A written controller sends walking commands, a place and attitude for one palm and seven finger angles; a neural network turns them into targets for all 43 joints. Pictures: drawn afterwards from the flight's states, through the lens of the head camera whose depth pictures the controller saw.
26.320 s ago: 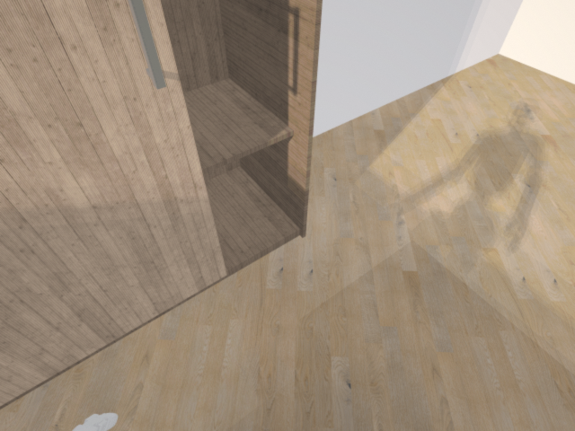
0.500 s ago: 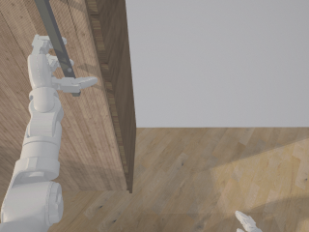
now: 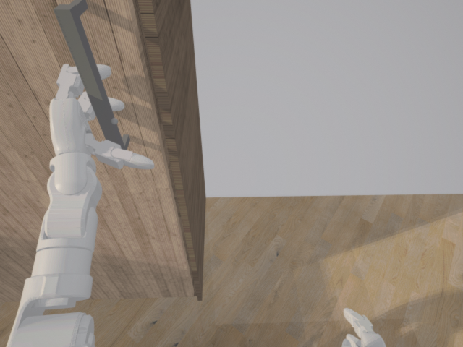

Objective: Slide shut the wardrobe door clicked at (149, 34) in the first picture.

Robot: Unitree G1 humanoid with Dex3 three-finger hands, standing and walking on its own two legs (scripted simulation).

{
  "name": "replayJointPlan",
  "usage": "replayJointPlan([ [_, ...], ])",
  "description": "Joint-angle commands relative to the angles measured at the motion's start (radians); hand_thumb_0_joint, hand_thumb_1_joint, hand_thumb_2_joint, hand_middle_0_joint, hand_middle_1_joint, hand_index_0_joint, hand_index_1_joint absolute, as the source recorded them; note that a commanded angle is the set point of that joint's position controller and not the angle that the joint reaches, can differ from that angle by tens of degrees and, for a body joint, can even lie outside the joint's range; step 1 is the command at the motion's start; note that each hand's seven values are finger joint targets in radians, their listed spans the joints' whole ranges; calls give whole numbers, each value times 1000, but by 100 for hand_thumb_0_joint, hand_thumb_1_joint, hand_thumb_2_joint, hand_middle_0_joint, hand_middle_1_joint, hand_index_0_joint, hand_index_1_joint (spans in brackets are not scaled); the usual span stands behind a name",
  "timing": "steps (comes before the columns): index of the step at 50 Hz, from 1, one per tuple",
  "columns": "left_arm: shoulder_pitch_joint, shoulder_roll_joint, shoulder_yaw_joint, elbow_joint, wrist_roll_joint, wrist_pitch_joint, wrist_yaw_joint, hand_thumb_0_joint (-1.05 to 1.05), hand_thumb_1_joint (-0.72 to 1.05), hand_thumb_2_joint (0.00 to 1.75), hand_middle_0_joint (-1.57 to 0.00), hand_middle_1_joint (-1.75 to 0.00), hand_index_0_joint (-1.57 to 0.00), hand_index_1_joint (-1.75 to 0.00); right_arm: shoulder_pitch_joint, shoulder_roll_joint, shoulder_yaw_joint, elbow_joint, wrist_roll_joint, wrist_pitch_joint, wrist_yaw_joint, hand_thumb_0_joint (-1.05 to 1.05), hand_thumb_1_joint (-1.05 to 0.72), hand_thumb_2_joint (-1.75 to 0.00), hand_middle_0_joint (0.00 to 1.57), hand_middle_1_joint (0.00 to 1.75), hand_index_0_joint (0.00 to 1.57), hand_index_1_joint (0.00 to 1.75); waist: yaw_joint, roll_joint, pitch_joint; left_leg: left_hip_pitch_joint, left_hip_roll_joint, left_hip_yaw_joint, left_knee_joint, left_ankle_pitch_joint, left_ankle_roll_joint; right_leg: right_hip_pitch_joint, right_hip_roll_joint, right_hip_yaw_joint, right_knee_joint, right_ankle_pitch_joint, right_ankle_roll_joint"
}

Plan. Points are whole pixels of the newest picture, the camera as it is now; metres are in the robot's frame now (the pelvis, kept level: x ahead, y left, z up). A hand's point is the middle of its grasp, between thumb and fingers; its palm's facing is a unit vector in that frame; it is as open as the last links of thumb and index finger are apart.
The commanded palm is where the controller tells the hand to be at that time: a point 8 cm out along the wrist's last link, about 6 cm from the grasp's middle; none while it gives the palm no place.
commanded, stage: slip the hand off the handle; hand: left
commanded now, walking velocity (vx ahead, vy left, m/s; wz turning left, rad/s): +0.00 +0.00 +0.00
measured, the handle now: (103, 92) +0.41 +0.24 +0.25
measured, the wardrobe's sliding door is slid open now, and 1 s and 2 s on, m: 0.01 0.01 0.01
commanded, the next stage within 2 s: draw the hand back to the body in 1.12 s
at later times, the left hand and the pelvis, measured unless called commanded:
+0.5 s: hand (59, 128) +0.35 +0.29 +0.22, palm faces +0.46 -0.87 -0.14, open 14.7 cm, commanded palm +0.30 +0.32 +0.22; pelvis +0.02 -0.02 +0.00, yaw +1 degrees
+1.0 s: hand (30, 171) +0.27 +0.29 +0.21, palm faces +0.48 -0.87 -0.14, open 14.7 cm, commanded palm +0.22 +0.32 +0.22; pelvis +0.02 -0.03 +0.00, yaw +2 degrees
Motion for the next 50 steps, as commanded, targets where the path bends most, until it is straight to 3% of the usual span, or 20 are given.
replayJointPlan([
  [1, -325, 256, 154, -200, -7, 32, 27, 0, -55, 20, -25, -115, -25, -115, -77, -137, -46, -155, 3, -20, -19, 0, -90, -90, 20, 30, 20, 30, 26, 16, -235, 129, 56, -77, -86, 243, -56, 61, -21, 10, -49, 176, -16],
  [5, -265, 281, 207, -244, -15, 70, 22, 0, -55, 20, -25, -115, -25, -115, -74, -132, -49, -167, 2, 12, -17, 0, -90, -90, 20, 30, 20, 30, 38, 17, -272, 146, 51, -68, -64, 343, -69, 85, -17, 5, -32, 249, -16],
  [6, -238, 258, 190, -258, -17, 81, 16, 0, -55, 20, -25, -115, -25, -115, -82, -128, -48, -176, 3, 21, -17, 0, -90, -90, 20, 30, 20, 30, 37, 21, -269, 149, 49, -63, -59, 354, -69, 84, -17, 6, -31, 260, -15],
  [8, -232, 285, 225, -268, -29, 91, 9, 0, -55, 20, -25, -115, -25, -115, -83, -130, -50, -179, 4, 35, -19, 0, -90, -90, 20, 30, 20, 30, 36, -8, -270, 143, 47, -55, -56, 344, -63, 95, -16, 11, -37, 274, -11],
  [10, -230, 314, 245, -286, -27, 87, -1, 0, -55, 20, -25, -115, -25, -115, -88, -131, -48, -185, 5, 45, -21, 0, -90, -90, 20, 30, 20, 30, 37, 7, -269, 134, 44, -51, -55, 344, -56, 105, -18, 17, -37, 286, -12],
  [13, -245, 334, 254, -292, -25, 65, -35, 0, -55, 20, -25, -115, -25, -115, -85, -133, -53, -188, 8, 47, -24, 0, -90, -90, 20, 30, 20, 30, 24, 13, -268, 142, 42, -45, -46, 334, -44, 94, -18, 23, -38, 294, -9],
  [17, -286, 347, 237, -302, -40, 5, -111, 0, -55, 20, -25, -115, -25, -115, -75, -141, -57, -182, 14, 29, -27, 0, -90, -90, 20, 30, 20, 30, 5, 79, -270, 166, 39, -50, -33, 318, -38, 57, -15, 29, -36, 273, -11],
  [21, -304, 385, 245, -201, -76, -20, -190, 0, -55, 20, -25, -115, -25, -115, -61, -157, -57, -167, 23, 10, -41, 0, -90, -90, 20, 30, 20, 30, -14, 55, -221, 117, 34, -57, -30, 209, -25, 15, -18, 36, -51, 195, -3],
  [24, -259, 354, 237, -287, -110, -41, -219, 0, -55, 20, -25, -115, -25, -115, -78, -151, -59, -187, 27, -10, -36, 0, -90, -90, 20, 30, 20, 30, 13, 96, -285, 133, 27, -59, -17, 222, -23, 38, -18, 36, -38, 204, -8],
  [28, -88, 378, 315, -299, -140, -36, -212, 0, -55, 20, -25, -115, -25, -115, -86, -155, -63, -192, 25, -26, -23, 0, -90, -90, 20, 30, 20, 30, 53, 38, -281, 89, 26, -56, -13, 237, -23, 68, -21, 30, -20, 236, -3],
  [29, -57, 427, 366, -305, -143, -30, -204, 0, -55, 20, -25, -115, -25, -115, -88, -160, -63, -192, 26, -25, -22, 0, -90, -90, 20, 30, 20, 30, 66, 24, -277, 67, 26, -49, -13, 223, -22, 85, -23, 34, -20, 225, -2],
  [30, -46, 408, 362, -313, -149, -19, -202, 0, -55, 20, -25, -115, -25, -115, -102, -156, -59, -200, 27, -26, -21, 0, -90, -90, 20, 30, 20, 30, 66, 14, -264, 47, 24, -44, -17, 202, -20, 87, -28, 40, -24, 216, 3],
  [32, -12, 443, 416, -345, -157, -7, -193, 0, -55, 20, -25, -115, -25, -115, -111, -154, -61, -202, 29, -28, -20, 0, -90, -90, 20, 30, 20, 30, 73, -6, -255, 28, 23, -35, -15, 188, -17, 104, -33, 53, -29, 218, 10],
  [33, 13, 444, 421, -383, -155, -3, -190, 0, -55, 20, -25, -115, -25, -115, -120, -151, -60, -208, 26, -28, -19, 0, -90, -90, 20, 30, 20, 30, 79, 22, -269, 34, 22, -30, -14, 198, -17, 114, -36, 54, -22, 233, 10],
  [35, 11, 405, 387, -451, -154, -12, -187, 0, -55, 20, -25, -115, -25, -115, -128, -144, -56, -210, 27, -36, -15, 0, -90, -90, 20, 30, 20, 30, 65, 65, -251, 52, 24, -29, -10, 203, -17, 86, -31, 51, -22, 231, 8],
  [37, 78, 396, 391, -481, -155, -14, -189, 0, -55, 20, -25, -115, -25, -115, -125, -142, -58, -211, 23, -44, -15, 0, -90, -90, 20, 30, 20, 30, 67, 74, -252, 64, 22, -26, -2, 213, -15, 81, -28, 49, -17, 244, 10],
  [42, 102, 365, 360, -503, -181, 6, -225, 0, -55, 20, -25, -115, -25, -115, -134, -138, -47, -204, 26, -58, -30, 0, -90, -90, 20, 30, 20, 30, 47, 50, -180, 52, 20, -36, -10, 137, -16, 37, -31, 52, -47, 155, 16],
  [44, 111, 394, 387, -507, -192, 21, -233, 0, -55, 20, -25, -115, -25, -115, -143, -138, -47, -200, 28, -60, -40, 0, -90, -90, 20, 30, 20, 30, 50, 42, -166, 50, 23, -40, -9, 106, -16, 31, -34, 59, -66, 97, 15],
  [46, 95, 366, 359, -505, -201, 29, -241, 0, -55, 20, -25, -115, -25, -115, -152, -134, -41, -198, 29, -67, -46, 0, -90, -90, 20, 30, 20, 30, 40, 34, -158, 48, 21, -49, -7, 89, -17, 23, -40, 63, -72, 72, 15],
  [50, 122, 362, 355, -553, -207, 24, -250, 0, -55, 20, -25, -115, -25, -115, -164, -129, -38, -201, 25, -79, -47, 0, -90, -90, 20, 30, 20, 30, 49, 59, -172, 53, 21, -58, 1, 89, -20, 31, -48, 69, -67, 67, 10],
])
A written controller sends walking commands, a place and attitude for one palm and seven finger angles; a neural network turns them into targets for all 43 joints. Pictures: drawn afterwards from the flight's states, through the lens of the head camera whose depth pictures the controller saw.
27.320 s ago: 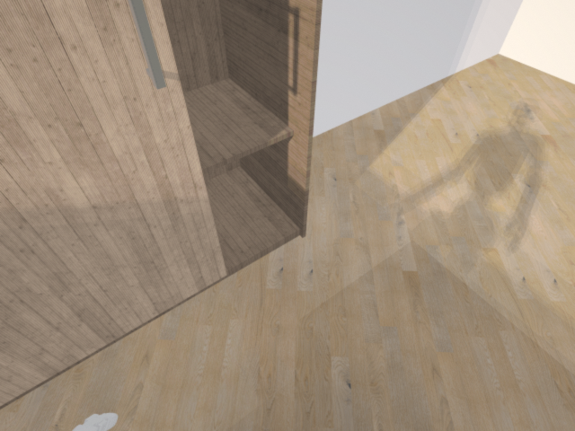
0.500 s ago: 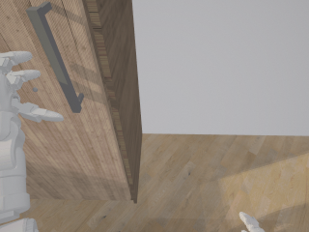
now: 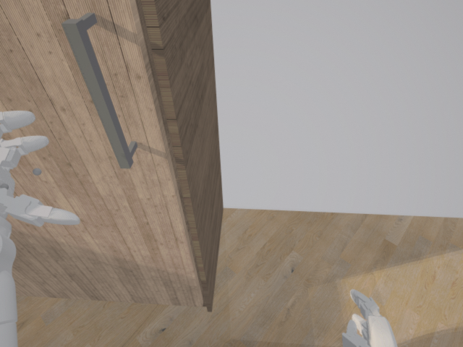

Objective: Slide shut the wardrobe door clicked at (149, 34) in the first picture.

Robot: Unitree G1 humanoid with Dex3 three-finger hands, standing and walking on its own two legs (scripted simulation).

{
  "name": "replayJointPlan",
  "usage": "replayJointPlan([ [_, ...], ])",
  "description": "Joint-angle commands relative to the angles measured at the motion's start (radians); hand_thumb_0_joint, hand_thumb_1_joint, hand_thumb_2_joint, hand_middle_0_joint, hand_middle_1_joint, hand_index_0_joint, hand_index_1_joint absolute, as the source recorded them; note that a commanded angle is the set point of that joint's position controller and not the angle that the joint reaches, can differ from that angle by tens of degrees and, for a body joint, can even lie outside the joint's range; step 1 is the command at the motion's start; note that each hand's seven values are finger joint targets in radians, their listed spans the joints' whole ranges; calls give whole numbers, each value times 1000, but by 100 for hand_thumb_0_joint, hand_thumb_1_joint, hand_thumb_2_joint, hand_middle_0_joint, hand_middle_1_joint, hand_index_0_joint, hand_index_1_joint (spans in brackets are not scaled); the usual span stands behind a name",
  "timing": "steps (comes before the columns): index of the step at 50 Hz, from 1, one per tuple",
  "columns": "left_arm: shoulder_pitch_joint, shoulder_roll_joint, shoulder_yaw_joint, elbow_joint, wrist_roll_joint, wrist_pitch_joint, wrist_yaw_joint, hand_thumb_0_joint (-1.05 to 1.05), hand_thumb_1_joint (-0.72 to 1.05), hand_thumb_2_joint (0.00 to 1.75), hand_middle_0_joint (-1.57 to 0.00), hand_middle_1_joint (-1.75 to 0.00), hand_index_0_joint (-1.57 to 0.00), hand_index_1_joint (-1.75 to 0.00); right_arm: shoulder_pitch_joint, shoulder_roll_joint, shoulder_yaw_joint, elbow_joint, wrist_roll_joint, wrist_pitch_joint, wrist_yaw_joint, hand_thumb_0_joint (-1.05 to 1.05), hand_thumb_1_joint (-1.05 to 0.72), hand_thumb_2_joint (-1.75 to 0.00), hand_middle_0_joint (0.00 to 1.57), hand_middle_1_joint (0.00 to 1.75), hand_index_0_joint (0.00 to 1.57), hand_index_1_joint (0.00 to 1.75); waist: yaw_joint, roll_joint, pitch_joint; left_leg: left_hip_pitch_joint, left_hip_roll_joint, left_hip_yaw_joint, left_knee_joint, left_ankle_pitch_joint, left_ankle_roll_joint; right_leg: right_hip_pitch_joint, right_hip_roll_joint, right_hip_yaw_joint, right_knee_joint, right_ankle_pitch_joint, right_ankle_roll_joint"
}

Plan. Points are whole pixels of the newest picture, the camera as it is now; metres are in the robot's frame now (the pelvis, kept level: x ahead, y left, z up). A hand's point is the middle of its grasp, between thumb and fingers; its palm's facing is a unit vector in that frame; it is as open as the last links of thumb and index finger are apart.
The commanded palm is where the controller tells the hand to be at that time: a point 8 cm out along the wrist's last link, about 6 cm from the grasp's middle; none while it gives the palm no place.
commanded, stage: slip the hand off the handle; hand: left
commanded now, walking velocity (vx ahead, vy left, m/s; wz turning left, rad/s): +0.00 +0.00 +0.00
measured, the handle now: (109, 100) +0.40 +0.26 +0.25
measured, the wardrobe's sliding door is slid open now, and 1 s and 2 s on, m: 0.01 0.01 0.01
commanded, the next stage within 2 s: draw the hand back to the body in 0.12 s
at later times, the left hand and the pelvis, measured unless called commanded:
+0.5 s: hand (42, 196) +0.23 +0.29 +0.20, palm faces +0.09 -0.99 -0.09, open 14.7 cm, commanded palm +0.18 +0.34 +0.21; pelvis +0.00 +0.02 +0.00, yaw +0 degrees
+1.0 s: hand (23, 219) +0.20 +0.31 +0.19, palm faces +0.50 -0.82 -0.27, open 13.1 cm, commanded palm +0.15 +0.33 +0.20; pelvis -0.01 +0.03 +0.01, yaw +0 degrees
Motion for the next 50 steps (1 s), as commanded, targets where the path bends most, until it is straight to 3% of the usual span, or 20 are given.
replayJointPlan([
  [1, -231, 275, 81, -256, -23, -74, -6, 0, -55, 20, -25, -115, -25, -115, -125, -105, -37, -157, -3, -71, -13, 0, -90, -90, 20, 30, 20, 30, -10, 2, -148, 52, -3, -16, -58, 164, 19, 34, -70, 105, -100, 159, 49],
  [6, -130, 276, 115, -320, -45, -66, -18, 0, -55, 20, -25, -115, -25, -115, -129, -101, -33, -164, -6, -82, -8, 0, -90, -90, 20, 30, 20, 30, 10, 23, -150, 61, -4, -19, -57, 205, 15, 44, -63, 87, -81, 220, 45],
  [9, -155, 269, 111, -336, -51, -51, -17, 0, -55, 20, -25, -115, -25, -115, -133, -101, -29, -160, -5, -83, -13, 0, -90, -90, 20, 30, 20, 30, 4, 28, -121, 63, -4, -22, -59, 199, 11, 21, -59, 79, -85, 201, 42],
  [12, -197, 213, 42, -349, -40, -48, -9, 0, -55, 20, -25, -115, -25, -115, -133, -100, -24, -157, -6, -97, -19, 0, -90, -90, 20, 30, 20, 30, -14, 62, -99, 89, -6, -36, -69, 184, 7, -23, -49, 62, -81, 171, 36],
  [13, -133, 208, -4, -222, -82, 45, -86, 0, -55, 20, -25, -115, -25, -115, -130, -122, -18, -149, 13, -101, -28, 0, -90, -90, 20, 30, 20, 30, -25, 59, -112, 91, 1, -46, -93, 149, 9, 26, -55, 67, -96, 168, 37],
  [15, -197, 277, 38, -303, -104, 119, -146, 0, -55, 20, -25, -115, -25, -115, -154, -125, -15, -172, 26, -107, -42, 0, -90, -90, 20, 30, 20, 30, -14, 30, -140, 102, 3, -52, -90, 167, 20, 60, -60, 72, -103, 187, 42],
  [17, -211, 297, 39, -344, -116, 186, -195, 0, -55, 20, -25, -115, -25, -115, -178, -121, -4, -189, 29, -118, -42, 0, -90, -90, 20, 30, 20, 30, 0, 69, -168, 129, 3, -60, -91, 218, 21, 92, -61, 69, -94, 236, 36],
  [22, -155, 379, 139, -323, -188, 276, -313, 0, -55, 20, -25, -115, -25, -115, -191, -129, 10, -213, 36, -124, -11, 0, -90, -90, 20, 30, 20, 30, 13, 30, -165, 141, 2, -76, -87, 287, 20, 123, -52, 60, -90, 320, 40],
  [24, -96, 381, 180, -319, -204, 274, -303, 0, -55, 20, -25, -115, -25, -115, -191, -126, 6, -220, 33, -120, 9, 0, -90, -90, 20, 30, 20, 30, 27, 22, -152, 132, 3, -74, -80, 299, 13, 117, -48, 58, -89, 320, 36],
  [29, -36, 270, 103, -299, -205, 297, -277, 0, -55, 20, -25, -115, -25, -115, -183, -130, -3, -225, 44, -107, 30, 0, -90, -90, 20, 30, 20, 30, 1, 35, -60, 120, 13, -70, -90, 215, 5, 24, -42, 56, -106, 206, 38],
  [33, -90, 258, 46, -421, -172, 302, -258, 0, -51, 22, -25, -113, -25, -113, -186, -130, -3, -239, 43, -113, 24, 0, -90, -90, 20, 30, 20, 30, -11, 90, -80, 146, 14, -83, -112, 167, 7, 4, -36, 46, -105, 138, 36],
  [37, -91, 268, 55, -479, -156, 273, -230, 0, -37, 29, -24, -104, -24, -104, -186, -122, 1, -230, 35, -123, 15, 0, -90, -90, 20, 30, 20, 30, -8, 93, -73, 148, 15, -93, -130, 134, 5, 13, -32, 39, -115, 97, 31],
  [38, -179, 368, 84, -624, 31, 112, -21, 0, -33, 31, -24, -102, -24, -102, -170, -119, -26, -226, -26, -138, 40, 0, -90, -90, 20, 30, 20, 30, 2, 82, 16, 55, 6, -85, -136, 106, -3, 5, -36, 74, -162, 61, 25],
  [39, -65, 291, 60, -494, 42, 65, 69, 0, -30, 32, -24, -100, -24, -100, -148, -119, -27, -176, -33, -142, 44, 0, -90, -90, 20, 30, 20, 30, -12, 76, 57, 30, 17, -80, -145, 23, -15, -15, -49, 73, -169, 11, 19],
  [40, 26, 205, 10, -458, 61, 26, 115, 0, -26, 34, -24, -98, -24, -98, -141, -109, -25, -166, -32, -129, 51, 0, -90, -90, 20, 30, 20, 30, -22, 56, 87, 33, 27, -91, -169, -21, -15, -9, -53, 68, -173, -3, 19],
  [41, 94, 154, -32, -447, 74, -9, 138, 0, -22, 36, -24, -96, -24, -96, -133, -104, -29, -167, -28, -116, 54, 0, -90, -90, 20, 30, 20, 30, -26, 54, 66, 50, 32, -89, -183, -46, -10, 10, -58, 70, -162, -2, 22],
  [43, 107, 161, -39, -482, 100, -64, 177, 0, -15, 39, -24, -92, -24, -92, -133, -104, -35, -169, -29, -99, 57, 0, -90, -90, 20, 30, 20, 30, -22, 85, 13, 75, 32, -81, -201, -47, -3, 56, -63, 79, -158, 16, 22],
  [45, 103, 156, -55, -500, 124, -107, 203, 0, -8, 43, -23, -87, -23, -87, -129, -105, -45, -168, -33, -93, 57, 0, -90, -90, 20, 30, 20, 30, -24, 67, -24, 99, 35, -73, -210, -36, 1, 79, -65, 81, -166, 19, 24],
  [48, 137, 157, -57, -487, 147, -139, 226, 0, 3, 48, -23, -81, -23, -81, -128, -103, -51, -160, -38, -82, 52, 0, -90, -90, 20, 30, 20, 30, -21, 54, -31, 119, 34, -65, -218, 17, 5, 102, -66, 80, -174, 47, 23],
  [50, 162, 155, -59, -475, 155, -152, 231, 0, 10, 51, -23, -77, -23, -77, -132, -105, -53, -158, -41, -77, 47, 0, -90, -90, 20, 30, 20, 30, -20, 6, -13, 123, 36, -61, -221, 60, 9, 113, -64, 75, -186, 66, 25],
])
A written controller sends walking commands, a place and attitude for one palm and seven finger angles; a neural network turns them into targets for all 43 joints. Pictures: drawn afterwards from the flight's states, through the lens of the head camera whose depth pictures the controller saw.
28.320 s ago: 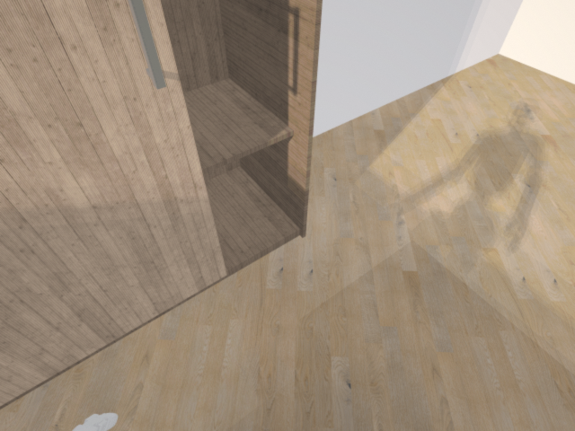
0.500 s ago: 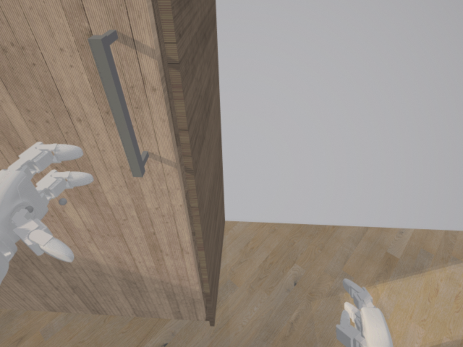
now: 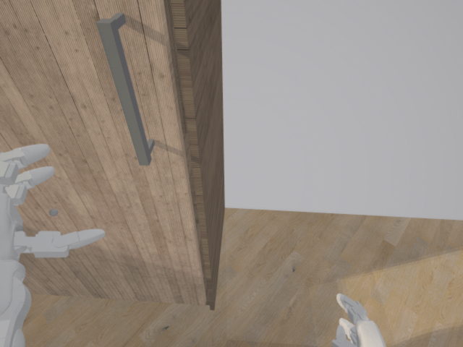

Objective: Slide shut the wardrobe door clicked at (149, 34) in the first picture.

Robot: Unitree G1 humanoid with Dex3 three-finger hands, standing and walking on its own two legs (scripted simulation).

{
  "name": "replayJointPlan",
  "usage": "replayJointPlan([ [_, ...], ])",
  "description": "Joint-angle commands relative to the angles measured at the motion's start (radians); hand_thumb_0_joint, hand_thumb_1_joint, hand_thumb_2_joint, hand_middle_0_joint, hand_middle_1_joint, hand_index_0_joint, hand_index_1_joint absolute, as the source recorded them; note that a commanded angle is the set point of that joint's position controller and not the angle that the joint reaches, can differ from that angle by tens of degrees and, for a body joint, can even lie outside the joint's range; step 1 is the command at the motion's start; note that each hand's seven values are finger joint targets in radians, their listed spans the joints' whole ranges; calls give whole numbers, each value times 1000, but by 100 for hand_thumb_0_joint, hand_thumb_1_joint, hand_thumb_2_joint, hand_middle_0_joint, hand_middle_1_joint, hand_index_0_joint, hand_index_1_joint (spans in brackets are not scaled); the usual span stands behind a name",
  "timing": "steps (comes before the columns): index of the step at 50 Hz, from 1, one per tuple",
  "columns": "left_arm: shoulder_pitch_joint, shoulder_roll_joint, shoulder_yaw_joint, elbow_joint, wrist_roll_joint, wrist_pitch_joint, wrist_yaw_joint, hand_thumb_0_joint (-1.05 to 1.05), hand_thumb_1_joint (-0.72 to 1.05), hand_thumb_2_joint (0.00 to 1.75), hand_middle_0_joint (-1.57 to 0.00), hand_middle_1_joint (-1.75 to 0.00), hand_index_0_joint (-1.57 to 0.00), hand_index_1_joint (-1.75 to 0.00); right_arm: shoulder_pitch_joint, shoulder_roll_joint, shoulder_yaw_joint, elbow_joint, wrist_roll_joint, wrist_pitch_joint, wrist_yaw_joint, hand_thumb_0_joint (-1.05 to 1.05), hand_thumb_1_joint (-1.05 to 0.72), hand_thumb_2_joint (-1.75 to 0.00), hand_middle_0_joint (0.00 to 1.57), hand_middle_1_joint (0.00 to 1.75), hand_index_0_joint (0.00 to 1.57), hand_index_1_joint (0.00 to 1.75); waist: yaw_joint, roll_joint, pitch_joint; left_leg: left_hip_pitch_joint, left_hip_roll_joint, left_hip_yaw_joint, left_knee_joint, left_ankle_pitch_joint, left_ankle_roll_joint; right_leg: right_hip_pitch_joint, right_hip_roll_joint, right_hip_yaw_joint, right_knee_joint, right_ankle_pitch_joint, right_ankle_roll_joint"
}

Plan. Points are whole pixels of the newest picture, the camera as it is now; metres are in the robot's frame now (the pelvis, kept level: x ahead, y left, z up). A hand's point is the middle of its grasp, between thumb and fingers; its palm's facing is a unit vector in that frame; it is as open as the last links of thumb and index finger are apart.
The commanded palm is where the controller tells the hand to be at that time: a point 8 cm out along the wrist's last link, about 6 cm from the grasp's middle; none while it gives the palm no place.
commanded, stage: draw the hand back to the body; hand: left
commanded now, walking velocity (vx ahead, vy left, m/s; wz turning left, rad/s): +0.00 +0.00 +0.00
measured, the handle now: (133, 98) +0.41 +0.23 +0.24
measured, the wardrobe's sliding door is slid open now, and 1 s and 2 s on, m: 0.01 0.01 0.01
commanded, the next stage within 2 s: step back with the hand held close in 0.82 s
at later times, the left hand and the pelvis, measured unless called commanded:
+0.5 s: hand (78, 222) +0.22 +0.26 +0.16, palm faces +0.43 -0.82 -0.37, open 8.2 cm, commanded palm +0.17 +0.29 +0.18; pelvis +0.03 -0.01 +0.00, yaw -1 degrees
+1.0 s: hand (78, 220) +0.21 +0.25 +0.17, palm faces +0.45 -0.81 -0.38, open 7.4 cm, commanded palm +0.16 +0.28 +0.18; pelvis +0.02 -0.02 +0.01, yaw -1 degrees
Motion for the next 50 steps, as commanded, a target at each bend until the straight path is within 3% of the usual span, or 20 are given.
replayJointPlan([
  [1, -153, 208, 67, -200, 26, -112, 34, 0, 14, 53, -23, -75, -23, -75, -161, -129, -63, -156, 1, -46, -20, 0, -90, -90, 20, 30, 20, 30, -19, 26, -76, 31, 63, -71, -146, 29, -28, 0, -41, 59, -103, 13, -11],
  [4, -126, 230, 91, -211, 37, -127, 38, 0, 25, 58, -22, -68, -22, -68, -161, -131, -69, -153, -4, -42, -21, 0, -90, -90, 20, 30, 20, 30, -10, 42, -89, 44, 62, -70, -150, 78, -33, 26, -40, 57, -105, 48, -14],
  [5, -106, 219, 85, -220, 38, -132, 37, 0, 28, 60, -22, -66, -22, -66, -160, -128, -68, -154, -5, -42, -19, 0, -90, -90, 20, 30, 20, 30, -9, 74, -88, 50, 61, -67, -149, 101, -36, 31, -42, 58, -104, 64, -15],
  [7, -43, 215, 92, -211, 36, -134, 34, 0, 36, 64, -22, -62, -22, -62, -154, -126, -72, -155, -6, -37, -16, 0, -90, -90, 20, 30, 20, 30, -3, 51, -88, 55, 64, -63, -148, 148, -39, 43, -40, 56, -100, 99, -14],
  [9, 6, 218, 105, -194, 35, -136, 30, 0, 43, 67, -22, -58, -22, -58, -146, -129, -80, -157, -7, -29, -14, 0, -90, -90, 20, 30, 20, 30, -1, -8, -94, 53, 64, -53, -139, 201, -38, 61, -39, 54, -102, 141, -13],
  [13, 31, 204, 91, -226, 36, -136, 21, 0, 57, 74, -21, -49, -21, -49, -142, -127, -84, -166, -5, -13, -10, 0, -90, -90, 20, 30, 20, 30, -6, 38, -90, 70, 66, -43, -133, 238, -41, 53, -40, 62, -104, 170, -9],
  [17, 63, 194, 81, -239, 38, -127, 18, 0, 72, 81, -21, -41, -21, -41, -136, -125, -86, -172, -4, -4, -10, 0, -90, -90, 20, 30, 20, 30, -9, 46, -89, 85, 67, -37, -129, 275, -41, 52, -37, 63, -104, 192, -7],
  [22, 75, 184, 67, -243, 36, -114, 15, 0, 90, 90, -20, -30, -20, -30, -139, -122, -85, -182, -6, 11, -15, 0, -90, -90, 20, 30, 20, 30, -13, 15, -74, 89, 62, -29, -125, 266, -34, 47, -37, 66, -117, 203, -4],
  [23, 57, 196, 74, -251, 37, -114, 16, 0, 90, 90, -20, -30, -20, -30, -139, -123, -85, -183, -8, 12, -17, 0, -90, -90, 20, 30, 20, 30, -13, 4, -79, 86, 60, -29, -124, 260, -32, 50, -38, 67, -119, 202, -3],
  [24, 40, 205, 76, -266, 42, -114, 17, 0, 90, 90, -20, -30, -20, -30, -140, -123, -85, -181, -8, 12, -18, 0, -90, -90, 20, 30, 20, 30, -15, 42, -82, 93, 59, -28, -123, 263, -33, 52, -37, 71, -123, 200, -6],
  [28, 28, 190, 64, -265, 42, -108, 18, 0, 90, 90, -20, -30, -20, -30, -143, -118, -79, -181, -9, 15, -20, 0, -90, -90, 20, 30, 20, 30, -15, 54, -81, 101, 58, -31, -125, 273, -34, 53, -38, 67, -120, 206, -5],
  [33, 48, 190, 68, -236, 37, -98, 16, 0, 90, 90, -20, -30, -20, -30, -149, -115, -77, -181, -12, 22, -21, 0, -90, -90, 20, 30, 20, 30, -12, 6, -68, 100, 56, -26, -125, 270, -27, 55, -38, 69, -129, 221, -3],
  [39, 38, 198, 71, -257, 42, -101, 14, 0, 90, 90, -20, -30, -20, -30, -152, -115, -77, -181, -13, 21, -17, 0, -90, -90, 20, 30, 20, 30, -8, 44, -92, 107, 56, -28, -128, 292, -31, 78, -38, 68, -126, 234, -5],
  [44, 53, 199, 76, -231, 37, -101, 13, 0, 90, 90, -20, -30, -20, -30, -161, -113, -79, -181, -10, 24, -20, 0, -90, -90, 20, 30, 20, 30, -7, -15, -57, 93, 55, -24, -136, 236, -25, 60, -37, 72, -149, 188, -2],
  [46, 39, 197, 72, -252, 37, -110, 13, 0, 90, 90, -20, -30, -20, -30, -162, -113, -79, -179, -11, 20, -20, 0, -90, -90, 20, 30, 20, 30, -9, 40, -65, 102, 52, -21, -135, 228, -24, 61, -41, 76, -151, 183, -3],
  [47, 0, 220, 91, -255, 39, -114, 20, 0, 90, 90, -20, -30, -20, -30, -161, -114, -78, -174, -12, 17, -22, 0, -90, -90, 20, 30, 20, 30, -9, 40, -68, 98, 49, -23, -139, 218, -26, 64, -40, 73, -152, 174, -3],
  [48, -95, 327, 193, -328, 48, -159, 34, 0, 90, 90, -20, -30, -20, -30, -155, -132, -72, -234, 5, 36, -22, 0, -90, -90, 20, 30, 20, 30, -55, 5, 12, 36, 63, -48, -97, 121, -7, -83, -95, 210, -208, 210, 2],
  [49, -85, 309, 180, -297, 54, -180, 35, 0, 90, 90, -20, -30, -20, -30, -149, -118, -71, -212, 1, 49, -26, 0, -90, -90, 20, 30, 20, 30, -60, -5, 9, 37, 56, -60, -74, 96, -7, -100, -125, 219, -215, 214, -6],
  [50, 45, 228, 123, -220, 58, -177, 31, 0, 90, 90, -20, -30, -20, -30, -137, -124, -77, -204, -7, 60, -26, 0, -90, -90, 20, 30, 20, 30, -67, -41, -17, 49, 59, -57, -52, 108, -7, -124, -142, 227, -208, 225, -11],
])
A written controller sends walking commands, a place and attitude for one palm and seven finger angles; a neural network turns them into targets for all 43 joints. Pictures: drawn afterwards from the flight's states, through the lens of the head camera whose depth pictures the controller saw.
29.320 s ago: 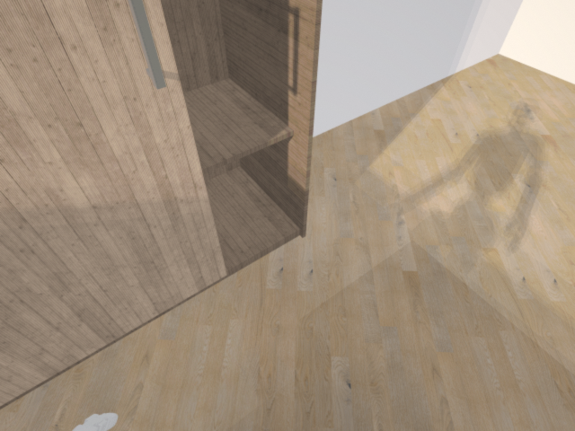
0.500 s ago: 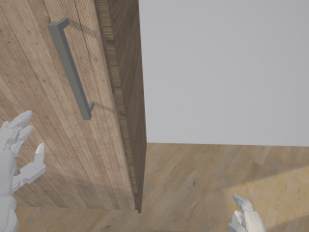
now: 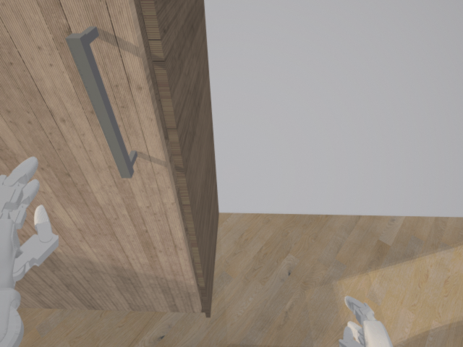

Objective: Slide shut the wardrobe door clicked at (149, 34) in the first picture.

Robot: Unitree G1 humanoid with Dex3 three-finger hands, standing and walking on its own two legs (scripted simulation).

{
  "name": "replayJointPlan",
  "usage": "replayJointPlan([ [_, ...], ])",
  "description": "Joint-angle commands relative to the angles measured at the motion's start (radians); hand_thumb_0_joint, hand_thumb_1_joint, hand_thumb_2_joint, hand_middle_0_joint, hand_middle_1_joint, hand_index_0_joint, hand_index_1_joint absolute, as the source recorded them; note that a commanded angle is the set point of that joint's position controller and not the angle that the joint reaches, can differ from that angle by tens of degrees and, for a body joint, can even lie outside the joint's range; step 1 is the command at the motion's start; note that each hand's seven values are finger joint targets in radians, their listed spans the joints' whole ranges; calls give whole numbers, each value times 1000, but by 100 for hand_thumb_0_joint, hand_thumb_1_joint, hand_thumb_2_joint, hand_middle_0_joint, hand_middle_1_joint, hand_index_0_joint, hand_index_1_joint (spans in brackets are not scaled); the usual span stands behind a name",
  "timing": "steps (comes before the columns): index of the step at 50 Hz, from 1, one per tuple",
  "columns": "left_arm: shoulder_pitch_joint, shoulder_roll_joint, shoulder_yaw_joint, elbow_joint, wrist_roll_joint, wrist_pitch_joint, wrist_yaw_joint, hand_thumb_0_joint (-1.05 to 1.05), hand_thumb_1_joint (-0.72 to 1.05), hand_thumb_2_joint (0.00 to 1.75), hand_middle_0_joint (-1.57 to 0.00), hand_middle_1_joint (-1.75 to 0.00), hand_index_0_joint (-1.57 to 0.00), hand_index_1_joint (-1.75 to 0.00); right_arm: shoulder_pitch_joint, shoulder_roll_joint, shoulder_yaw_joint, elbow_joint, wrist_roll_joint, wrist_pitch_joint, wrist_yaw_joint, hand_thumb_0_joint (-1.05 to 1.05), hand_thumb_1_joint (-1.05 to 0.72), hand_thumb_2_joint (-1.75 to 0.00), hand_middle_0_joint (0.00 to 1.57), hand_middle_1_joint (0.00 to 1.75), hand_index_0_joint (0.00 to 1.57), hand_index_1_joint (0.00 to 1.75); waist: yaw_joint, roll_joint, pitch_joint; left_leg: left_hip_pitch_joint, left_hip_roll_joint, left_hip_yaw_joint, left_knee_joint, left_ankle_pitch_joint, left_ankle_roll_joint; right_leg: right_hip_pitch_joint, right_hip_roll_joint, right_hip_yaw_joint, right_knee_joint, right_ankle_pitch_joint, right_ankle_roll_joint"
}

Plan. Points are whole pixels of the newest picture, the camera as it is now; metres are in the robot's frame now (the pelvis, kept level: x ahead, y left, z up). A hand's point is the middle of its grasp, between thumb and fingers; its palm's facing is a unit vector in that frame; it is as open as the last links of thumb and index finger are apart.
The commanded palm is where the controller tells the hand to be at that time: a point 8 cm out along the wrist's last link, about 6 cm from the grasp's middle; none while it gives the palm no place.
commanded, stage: step back with the hand held close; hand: left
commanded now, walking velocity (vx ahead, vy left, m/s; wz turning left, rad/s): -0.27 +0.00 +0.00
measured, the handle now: (111, 111) +0.39 +0.26 +0.24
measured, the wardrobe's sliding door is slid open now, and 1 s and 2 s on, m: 0.01 0.01 0.01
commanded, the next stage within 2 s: stop stepping back and stand still in 1.24 s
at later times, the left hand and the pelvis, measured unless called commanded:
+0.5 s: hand (17, 270) +0.15 +0.30 +0.15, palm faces +0.42 -0.76 -0.50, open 7.4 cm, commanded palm +0.09 +0.33 +0.17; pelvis -0.06 +0.03 -0.01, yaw -2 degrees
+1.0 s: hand out of the picture +0.09 +0.31 +0.15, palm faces +0.44 -0.77 -0.46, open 7.4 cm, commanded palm +0.02 +0.35 +0.17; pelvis -0.11 +0.05 -0.02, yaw +1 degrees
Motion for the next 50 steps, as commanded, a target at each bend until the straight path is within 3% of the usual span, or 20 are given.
replayJointPlan([
  [1, -46, 188, 119, -170, 17, -122, 31, 0, 90, 90, -20, -30, -20, -30, -118, -120, -49, -187, 1, -20, -13, 0, -90, -90, 20, 30, 20, 30, -55, -66, -54, -6, 40, -59, 25, 132, 15, -190, -179, 206, -96, 226, 9],
  [5, 24, 202, 130, -232, 22, -138, 44, 0, 90, 90, -20, -30, -20, -30, -113, -129, -63, -219, 5, 4, -18, 0, -90, -90, 20, 30, 20, 30, -55, 12, -166, 1, 75, -64, -4, 299, 11, -145, -157, 155, 7, 331, 25],
  [10, 95, 252, 197, -262, 21, -147, 59, 0, 90, 90, -20, -30, -20, -30, -113, -126, -71, -252, 8, 29, -27, 0, -90, -90, 20, 30, 20, 30, -51, -16, -190, -79, 91, -87, -11, 349, 8, -114, -136, 146, 72, 354, 29],
  [14, 94, 265, 215, -278, 25, -161, 65, 0, 90, 90, -20, -30, -20, -30, -112, -132, -77, -262, 12, 31, -32, 0, -90, -90, 20, 30, 20, 30, -51, -4, -157, -176, 101, -113, -42, 203, 22, -114, -116, 150, 82, 230, 33],
  [17, 84, 236, 192, -271, 36, -172, 69, 0, 90, 90, -20, -30, -20, -30, -96, -139, -80, -262, 12, 20, -33, 0, -90, -90, 20, 30, 20, 30, -59, 14, -115, -267, 114, -134, -76, -2, 38, -119, -108, 167, 94, 111, 33],
  [20, 61, 231, 193, -260, 48, -185, 75, 0, 90, 90, -20, -30, -20, -30, -83, -142, -83, -256, 14, 3, -37, 0, -90, -90, 20, 30, 20, 30, -64, -20, -88, -365, 118, -155, -94, -189, 56, -104, -111, 183, 98, 22, 34],
  [24, 22, 233, 194, -283, 62, -204, 81, 0, 90, 90, -20, -30, -20, -30, -72, -152, -85, -248, 10, -20, -36, 0, -90, -90, 20, 30, 20, 30, -68, -16, -78, -419, 123, -186, -96, -309, 65, -125, -112, 189, 108, -81, 29],
  [29, -23, 235, 215, -317, 91, -229, 86, 0, 90, 90, -20, -30, -20, -30, -73, -153, -84, -239, 0, -51, -38, 0, -90, -90, 20, 30, 20, 30, -58, 98, -101, -589, 209, -289, -221, -426, 102, 53, -38, 112, 335, 57, 56],
  [32, -3, 220, 220, -296, 95, -237, 77, 0, 90, 90, -20, -30, -20, -30, -60, -143, -89, -231, -5, -61, -30, 0, -90, -90, 20, 30, 20, 30, -59, 67, -93, -608, 222, -291, -194, -381, 113, 62, -26, 118, 384, 84, 55],
  [35, -1, 211, 213, -295, 82, -246, 66, 0, 90, 90, -20, -30, -20, -30, -54, -136, -88, -223, -7, -68, -24, 0, -90, -90, 20, 30, 20, 30, -70, -6, -86, -539, 165, -236, -96, -277, 85, -9, -62, 179, 279, 146, 33],
  [36, -6, 208, 209, -295, 81, -250, 63, 0, 90, 90, -20, -30, -20, -30, -56, -137, -87, -219, -6, -70, -20, 0, -90, -90, 20, 30, 20, 30, -74, 9, -89, -515, 139, -206, -65, -300, 74, -47, -80, 220, 247, 122, 23],
  [39, -17, 231, 204, -328, 66, -254, 66, 0, 90, 90, -20, -30, -20, -30, -47, -126, -95, -209, -2, -65, -10, 0, -90, -90, 20, 30, 20, 30, -82, -103, -103, -349, 65, -142, 115, -219, 26, -254, -187, 350, 77, 18, -39],
  [42, 6, 245, 200, -360, 55, -258, 82, 0, 90, 90, -20, -30, -20, -30, -49, -105, -87, -195, -3, -53, -2, 0, -90, -90, 20, 30, 20, 30, -92, -118, -128, -188, 32, -107, 236, -74, -8, -396, -262, 365, 32, 73, -77],
  [43, 14, 257, 213, -373, 55, -261, 86, 0, 90, 90, -20, -30, -20, -30, -51, -106, -89, -195, -1, -51, -3, 0, -90, -90, 20, 30, 20, 30, -93, -106, -144, -172, 39, -116, 214, -35, -7, -395, -246, 332, 55, 110, -67],
  [45, 46, 273, 238, -391, 52, -266, 89, 0, 90, 90, -20, -30, -20, -30, -68, -115, -87, -207, 1, -49, -11, 0, -90, -90, 20, 30, 20, 30, -87, -15, -146, -204, 94, -176, 78, -20, 12, -360, -145, 234, 133, 57, -12],
  [46, 59, 275, 256, -390, 57, -273, 86, 0, 90, 90, -20, -30, -20, -30, -83, -129, -89, -216, 1, -55, -16, 0, -90, -90, 20, 30, 20, 30, -80, 76, -146, -316, 164, -248, -58, -153, 41, -254, -62, 175, 224, -17, 25],
  [47, 58, 263, 273, -380, 65, -276, 81, 0, 90, 90, -20, -30, -20, -30, -102, -148, -93, -225, -5, -64, -19, 0, -90, -90, 20, 30, 20, 30, -71, 211, -133, -524, 277, -384, -249, -402, 91, -75, 27, 109, 427, -60, 56],
  [48, 29, 265, 285, -369, 75, -274, 78, 0, 90, 90, -20, -30, -20, -30, -95, -147, -97, -215, -25, -70, -23, 0, -90, -90, 20, 30, 20, 30, -71, 249, -124, -650, 354, -482, -355, -511, 135, 9, 61, 98, 631, -125, 64],
  [49, -6, 278, 285, -363, 75, -272, 79, 0, 90, 90, -20, -30, -20, -30, -93, -127, -99, -206, -30, -73, -25, 0, -90, -90, 20, 30, 20, 30, -73, 185, -105, -630, 360, -474, -331, -420, 155, -40, 56, 127, 715, -165, 57],
  [50, 7, 259, 276, -338, 68, -270, 79, 0, 90, 90, -20, -30, -20, -30, -75, -113, -103, -187, -30, -81, -20, 0, -90, -90, 20, 30, 20, 30, -68, 98, -117, -510, 341, -411, -274, -290, 155, -128, 41, 128, 705, -211, 53],
])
